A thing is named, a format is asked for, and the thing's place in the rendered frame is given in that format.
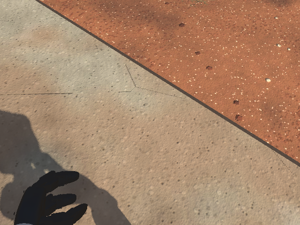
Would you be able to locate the left robot hand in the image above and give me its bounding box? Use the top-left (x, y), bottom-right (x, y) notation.
top-left (13, 171), bottom-right (88, 225)

